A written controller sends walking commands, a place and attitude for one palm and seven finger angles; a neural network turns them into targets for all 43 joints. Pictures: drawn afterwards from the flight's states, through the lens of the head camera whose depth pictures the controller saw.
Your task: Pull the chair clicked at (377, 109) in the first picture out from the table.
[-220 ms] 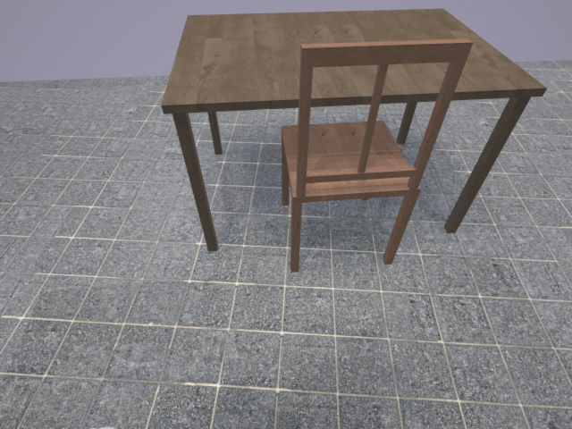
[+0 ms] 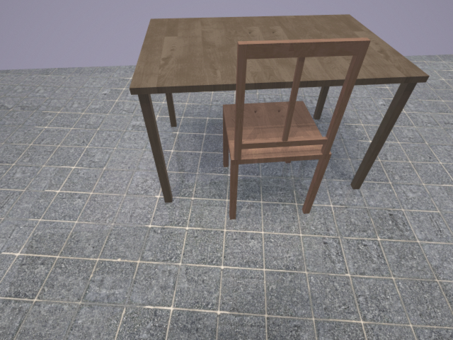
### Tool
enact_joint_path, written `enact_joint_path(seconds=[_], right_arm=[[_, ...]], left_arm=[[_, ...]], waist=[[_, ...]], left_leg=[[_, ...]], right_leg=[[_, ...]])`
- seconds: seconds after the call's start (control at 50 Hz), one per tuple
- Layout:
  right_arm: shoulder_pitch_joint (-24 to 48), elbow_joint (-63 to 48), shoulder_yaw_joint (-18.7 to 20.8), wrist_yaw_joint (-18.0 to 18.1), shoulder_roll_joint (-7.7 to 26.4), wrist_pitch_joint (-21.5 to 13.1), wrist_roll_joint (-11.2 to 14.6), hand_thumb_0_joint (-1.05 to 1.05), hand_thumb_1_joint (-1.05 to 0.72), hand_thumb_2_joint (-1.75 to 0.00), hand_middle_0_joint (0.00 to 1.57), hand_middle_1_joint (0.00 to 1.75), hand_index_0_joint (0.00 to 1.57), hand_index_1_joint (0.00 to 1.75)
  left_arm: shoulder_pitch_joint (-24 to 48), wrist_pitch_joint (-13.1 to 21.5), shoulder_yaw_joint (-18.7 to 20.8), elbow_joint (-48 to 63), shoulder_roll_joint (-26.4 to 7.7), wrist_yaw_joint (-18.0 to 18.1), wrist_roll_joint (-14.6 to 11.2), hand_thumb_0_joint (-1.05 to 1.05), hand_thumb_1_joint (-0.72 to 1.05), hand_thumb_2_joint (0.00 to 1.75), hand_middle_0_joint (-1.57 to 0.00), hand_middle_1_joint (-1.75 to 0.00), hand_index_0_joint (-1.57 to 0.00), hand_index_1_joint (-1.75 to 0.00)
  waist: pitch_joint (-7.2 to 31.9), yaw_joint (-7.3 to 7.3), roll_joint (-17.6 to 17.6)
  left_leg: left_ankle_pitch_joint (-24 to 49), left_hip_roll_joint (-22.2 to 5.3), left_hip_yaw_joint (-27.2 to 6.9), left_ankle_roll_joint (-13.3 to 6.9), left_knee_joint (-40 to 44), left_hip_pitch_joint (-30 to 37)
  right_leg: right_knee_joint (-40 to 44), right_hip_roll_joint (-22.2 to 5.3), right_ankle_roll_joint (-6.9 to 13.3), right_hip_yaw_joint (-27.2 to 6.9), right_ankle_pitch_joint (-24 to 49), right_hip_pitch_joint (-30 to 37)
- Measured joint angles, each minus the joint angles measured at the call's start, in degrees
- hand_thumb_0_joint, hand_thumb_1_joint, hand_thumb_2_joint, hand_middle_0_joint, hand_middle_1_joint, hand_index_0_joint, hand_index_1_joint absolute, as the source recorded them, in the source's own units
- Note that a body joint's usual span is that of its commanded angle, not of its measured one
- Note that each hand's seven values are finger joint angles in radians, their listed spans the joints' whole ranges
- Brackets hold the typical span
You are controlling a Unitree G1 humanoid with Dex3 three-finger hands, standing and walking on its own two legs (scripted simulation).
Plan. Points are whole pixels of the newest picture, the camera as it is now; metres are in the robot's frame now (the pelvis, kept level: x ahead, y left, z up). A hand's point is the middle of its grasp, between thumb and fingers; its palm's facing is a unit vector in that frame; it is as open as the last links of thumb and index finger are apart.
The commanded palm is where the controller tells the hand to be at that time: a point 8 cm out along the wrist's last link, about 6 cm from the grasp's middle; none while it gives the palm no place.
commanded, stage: stand and wait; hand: left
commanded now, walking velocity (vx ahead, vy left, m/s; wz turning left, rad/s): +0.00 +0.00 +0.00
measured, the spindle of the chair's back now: (292, 103) +0.92 -0.18 -0.07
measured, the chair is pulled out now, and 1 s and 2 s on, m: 0.00 0.00 0.00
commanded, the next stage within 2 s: look at it before walking up in 0.60 s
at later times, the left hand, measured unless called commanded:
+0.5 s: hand out of the picture +0.06 +0.23 -0.15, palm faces -0.02 -0.94 -0.33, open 7.4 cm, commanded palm none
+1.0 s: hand out of the picture +0.07 +0.23 -0.15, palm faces -0.02 -0.95 -0.32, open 7.4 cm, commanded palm none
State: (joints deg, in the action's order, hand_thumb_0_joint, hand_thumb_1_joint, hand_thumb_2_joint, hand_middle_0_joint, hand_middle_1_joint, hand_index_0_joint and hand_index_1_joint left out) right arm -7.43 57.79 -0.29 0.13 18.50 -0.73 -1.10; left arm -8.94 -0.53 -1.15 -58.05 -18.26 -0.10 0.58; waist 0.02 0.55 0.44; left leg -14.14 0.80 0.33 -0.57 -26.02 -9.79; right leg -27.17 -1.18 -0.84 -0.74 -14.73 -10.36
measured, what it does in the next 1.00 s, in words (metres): stands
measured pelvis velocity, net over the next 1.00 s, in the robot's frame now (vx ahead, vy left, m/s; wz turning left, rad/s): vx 0.00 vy -0.01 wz -0.01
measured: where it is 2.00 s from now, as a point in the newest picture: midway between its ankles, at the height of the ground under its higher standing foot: outside the picture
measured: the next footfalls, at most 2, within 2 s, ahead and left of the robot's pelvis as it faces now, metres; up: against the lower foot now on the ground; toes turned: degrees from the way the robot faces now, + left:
none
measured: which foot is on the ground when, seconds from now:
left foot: down 0.00-1.00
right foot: down 0.00-1.00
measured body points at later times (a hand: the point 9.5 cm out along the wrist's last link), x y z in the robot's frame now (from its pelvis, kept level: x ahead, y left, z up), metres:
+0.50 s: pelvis +0.00 -0.01 +0.00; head -0.01 -0.02 +0.45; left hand +0.06 +0.28 -0.13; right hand +0.05 -0.31 -0.14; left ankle +0.00 +0.11 -0.74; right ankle +0.00 -0.13 -0.74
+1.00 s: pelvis +0.00 -0.01 +0.01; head +0.00 -0.01 +0.46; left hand +0.08 +0.28 -0.13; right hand +0.07 -0.30 -0.13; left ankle +0.00 +0.11 -0.74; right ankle +0.00 -0.13 -0.74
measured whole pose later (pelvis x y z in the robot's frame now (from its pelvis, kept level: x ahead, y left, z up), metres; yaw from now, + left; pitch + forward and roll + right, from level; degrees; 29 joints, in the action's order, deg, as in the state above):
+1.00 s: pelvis +0.00 -0.01 +0.01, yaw +0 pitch -2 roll +0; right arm -7.9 64.0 0.0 0.3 18.8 -0.9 -0.7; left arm -8.4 0.3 -0.3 -62.6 -18.8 0.0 0.5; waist -0.9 0.1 -0.1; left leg -11.6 -0.4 0.2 0.4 -20.9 -7.5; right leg -21.5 0.0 0.0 -0.6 -11.8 -7.9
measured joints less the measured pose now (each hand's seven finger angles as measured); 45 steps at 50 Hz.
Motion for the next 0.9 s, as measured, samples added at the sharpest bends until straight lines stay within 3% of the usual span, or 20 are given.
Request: enact_joint_path(seconds=[0.9], right_arm=[[-0.71,6.17,0.28,0.12,0.2,-0.2,0.31,0.0,-0.91,-0.9,0.2,0.3,0.21,0.3]], left_arm=[[0.68,0.88,0.85,-4.32,-0.42,0.07,-0.05,0.01,0.9,0.9,-0.2,-0.3,-0.2,-0.3]], waist=[[-0.88,-0.52,-0.46]], left_leg=[[2.53,-1.29,-0.13,1.06,4.75,1.84]], right_leg=[[5.24,1.26,0.9,0.14,2.92,1.94]])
